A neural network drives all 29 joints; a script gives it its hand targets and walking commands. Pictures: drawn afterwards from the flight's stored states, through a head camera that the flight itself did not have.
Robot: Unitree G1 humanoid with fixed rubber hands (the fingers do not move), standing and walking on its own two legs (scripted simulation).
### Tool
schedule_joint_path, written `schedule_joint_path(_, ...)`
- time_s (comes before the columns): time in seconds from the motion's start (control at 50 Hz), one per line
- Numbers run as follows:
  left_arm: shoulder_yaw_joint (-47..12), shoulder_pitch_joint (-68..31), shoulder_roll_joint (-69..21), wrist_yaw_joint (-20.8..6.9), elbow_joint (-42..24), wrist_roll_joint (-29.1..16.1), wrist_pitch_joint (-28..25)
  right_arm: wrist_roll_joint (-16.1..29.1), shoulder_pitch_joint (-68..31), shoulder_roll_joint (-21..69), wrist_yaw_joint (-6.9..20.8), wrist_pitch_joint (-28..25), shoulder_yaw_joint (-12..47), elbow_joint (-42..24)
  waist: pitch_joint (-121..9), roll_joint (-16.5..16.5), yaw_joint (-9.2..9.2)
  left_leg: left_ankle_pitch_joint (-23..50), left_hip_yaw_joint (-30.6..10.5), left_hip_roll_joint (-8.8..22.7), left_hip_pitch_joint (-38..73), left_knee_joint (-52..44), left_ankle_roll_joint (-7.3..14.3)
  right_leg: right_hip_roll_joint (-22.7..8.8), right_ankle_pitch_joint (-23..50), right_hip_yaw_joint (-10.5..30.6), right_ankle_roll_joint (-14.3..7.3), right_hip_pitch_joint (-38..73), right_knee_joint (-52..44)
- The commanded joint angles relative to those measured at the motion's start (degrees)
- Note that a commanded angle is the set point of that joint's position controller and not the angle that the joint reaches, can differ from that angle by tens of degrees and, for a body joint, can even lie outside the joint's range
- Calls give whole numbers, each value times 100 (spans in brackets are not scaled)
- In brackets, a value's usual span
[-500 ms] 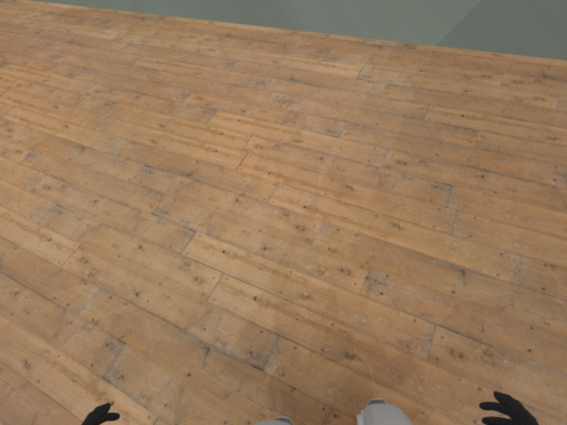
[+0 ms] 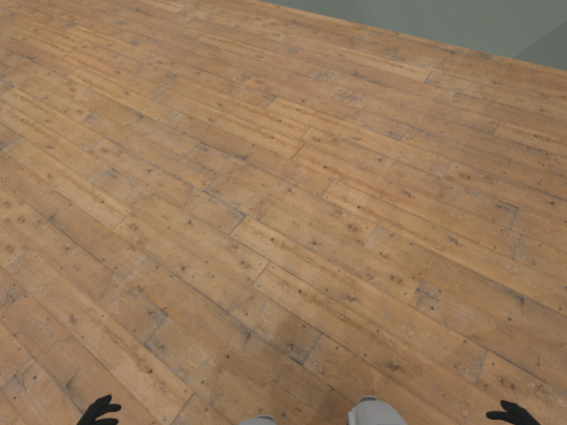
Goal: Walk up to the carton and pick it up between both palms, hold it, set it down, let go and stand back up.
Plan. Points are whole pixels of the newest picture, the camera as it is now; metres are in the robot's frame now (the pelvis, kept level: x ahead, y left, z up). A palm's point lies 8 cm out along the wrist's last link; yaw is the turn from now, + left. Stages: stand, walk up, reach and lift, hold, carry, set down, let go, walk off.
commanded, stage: walk up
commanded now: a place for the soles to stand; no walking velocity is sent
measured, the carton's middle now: out of the picture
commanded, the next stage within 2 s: none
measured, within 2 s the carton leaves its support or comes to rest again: neither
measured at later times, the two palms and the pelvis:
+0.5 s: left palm out of the picture +0.07 +0.44 -0.07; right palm (434, 404) +0.17 -0.18 -0.11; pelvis +0.02 +0.10 +0.00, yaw +12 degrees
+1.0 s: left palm out of the picture +0.01 +0.54 -0.07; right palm (321, 337) +0.27 -0.02 -0.10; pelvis +0.05 +0.20 +0.00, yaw +26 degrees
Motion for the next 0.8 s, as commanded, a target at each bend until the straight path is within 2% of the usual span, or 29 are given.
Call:
schedule_joint_path(0.0,950,1650,2351,159,-1,276,-202,-327,-556,-685,-125,-157,-187,-909,-1831,-1834,775,-1085,-31,-104,-1892,1334,158,-2478,-10,3180,-1097,3344,-3064)
schedule_joint_path(0.02,975,927,2226,93,-117,210,-176,-441,-243,-1276,-151,-83,-330,-666,-1643,-1285,464,-748,-356,629,-1869,1738,107,-2852,-297,3272,-1452,2997,-2863)
schedule_joint_path(0.04,958,589,2062,67,-226,182,-181,-453,-52,-1482,-105,-79,-335,-512,-1228,-891,280,-604,-332,694,-1762,1745,100,-2782,-153,2776,-1470,2617,-2863)
schedule_joint_path(0.08,961,210,1834,80,-296,212,-185,-442,4,-1426,-5,-110,-360,-323,-695,-808,15,-219,-146,898,-1533,1727,-17,-2226,18,1716,-1228,2081,-2838)
schedule_joint_path(0.12,959,192,1904,44,-377,259,-172,-376,-105,-1320,95,-112,-366,-260,-630,-1452,22,-71,112,1012,-975,1437,-85,-2008,96,1067,-1120,1494,-2756)
schedule_joint_path(0.18,1028,-12,2071,-9,-441,296,-144,-316,26,-1336,151,-99,-380,-239,-760,-1581,-196,-377,267,1138,-164,357,29,-1927,4,597,-1088,1187,-2388)
schedule_joint_path(0.2,1006,-388,2119,-51,-536,272,-125,-300,447,-1375,115,-93,-402,-134,-809,-1433,-512,-188,390,1080,453,-327,120,-1744,2,227,-891,914,-2028)
schedule_joint_path(0.22,929,-592,1852,-90,-543,256,-56,-308,897,-1347,56,-135,-421,70,-894,-714,-729,7,414,783,1047,-1200,238,-1101,-107,-498,-567,607,-998)
schedule_joint_path(0.24,798,-675,1522,-115,-560,274,9,-372,1356,-1455,-33,-141,-504,246,-702,116,-1024,115,129,411,1454,-1688,373,-505,-466,-830,-327,-77,420)
schedule_joint_path(0.26,697,-369,1126,-115,-672,154,44,-425,1205,-1903,-116,-131,-599,159,-517,1641,-885,290,-1819,1277,1519,-2320,746,110,-1314,-1052,-53,-1228,1537)
schedule_joint_path(0.28,579,-144,978,-77,-721,17,35,-397,404,-2133,-123,-115,-584,-152,-501,1823,-462,441,-3046,1440,1153,-2805,1070,448,-1571,-593,74,-1555,1493)
schedule_joint_path(0.3,583,-191,1305,-30,-719,75,-34,-312,35,-2255,-54,-95,-631,-320,-481,1730,-441,-37,-3536,1747,798,-3021,1487,504,-1595,-185,-53,-1264,1460)
schedule_joint_path(0.32,592,-88,1332,-4,-618,42,-98,-314,-114,-2024,-63,-88,-591,-388,-391,1436,-270,656,-3369,1705,669,-2848,1564,377,-1237,-130,-99,-803,1194)
schedule_joint_path(0.34,568,195,1431,-8,-396,16,-113,-328,-392,-1834,-79,-57,-548,-498,-406,1330,-100,1119,-2731,1378,583,-2508,1347,300,-892,-129,-78,-439,848)
schedule_joint_path(0.38,600,764,1355,19,-165,6,-155,-364,-547,-1685,-65,-98,-529,-673,-893,1588,86,1452,-2216,1213,686,-2207,1263,303,-307,-321,-26,208,179)
schedule_joint_path(0.42,654,1266,1298,38,-41,7,-206,-310,-937,-1479,-16,-91,-459,-929,-922,852,536,1283,-1832,1082,-587,-1598,1124,235,724,-213,-212,2025,-1241)
schedule_joint_path(0.44,760,1656,1610,69,20,115,-235,-297,-1024,-1065,-28,-105,-344,-968,-1164,-57,856,262,-1215,546,-1479,-772,766,-305,584,635,-295,3156,-2174)
schedule_joint_path(0.46,897,1792,2276,99,-10,304,-221,-320,-802,-665,-59,-116,-229,-1008,-1267,-1921,894,-1046,-244,-129,-2146,888,288,-2174,-1013,2722,-739,3253,-3173)
schedule_joint_path(0.48,974,892,2405,91,-155,271,-186,-427,-325,-1172,-105,-95,-333,-771,-1112,-1425,502,-708,-260,462,-1954,1472,121,-2788,-1601,3222,-1132,2423,-3376)
schedule_joint_path(0.52,935,194,2047,44,-275,228,-220,-406,102,-1542,-8,-93,-394,-389,-779,-611,68,-343,-286,687,-1682,1601,26,-2553,-956,2416,-1119,2144,-3290)
schedule_joint_path(0.56,944,17,1932,7,-343,258,-250,-403,156,-1548,94,-123,-444,-242,-672,-1173,-57,-137,2,889,-1290,1477,-85,-2145,-205,1370,-1014,1942,-3038)
schedule_joint_path(0.64,984,259,2059,-27,-340,296,-212,-307,-196,-1362,189,-147,-356,-254,-732,-1184,53,-249,417,1093,-658,521,-44,-2046,274,489,-1164,1915,-2503)
schedule_joint_path(0.66,980,85,2138,-70,-418,321,-220,-303,-7,-1374,177,-122,-382,-207,-833,-1496,-154,-360,419,1117,-315,39,55,-2012,353,314,-1102,1836,-2364)
schedule_joint_path(0.68,965,-155,2153,-110,-424,316,-187,-287,247,-1359,153,-128,-427,-172,-1036,-1308,-390,-232,535,1125,289,-559,135,-1903,554,-2,-976,1714,-1903)
schedule_joint_path(0.7,876,-407,1943,-140,-473,274,-131,-286,634,-1339,106,-164,-454,54,-1031,-718,-616,168,694,842,1033,-1346,188,-1303,501,-730,-628,1138,-948)
schedule_joint_path(0.72,782,-415,1634,-201,-496,302,-40,-310,1137,-1516,9,-189,-522,241,-847,187,-927,90,-33,478,1496,-1908,413,-620,257,-951,-358,371,663)
schedule_joint_path(0.74,642,-309,1188,-192,-661,221,8,-366,1098,-1939,-117,-178,-622,143,-577,1533,-813,713,-1772,1200,1807,-2150,757,-51,-1072,-1051,-110,-1005,1649)
schedule_joint_path(0.76,510,-138,983,-148,-759,57,-3,-332,553,-2219,-98,-190,-635,-65,-551,2105,-478,713,-3073,1494,1447,-2762,1131,412,-1672,-628,49,-1470,1525)
schedule_joint_path(0.78,542,-196,1314,-105,-774,63,-67,-290,275,-2269,-40,-166,-678,-212,-528,1949,-473,98,-3461,1733,1081,-2983,1597,451,-1596,-257,-53,-1263,1401)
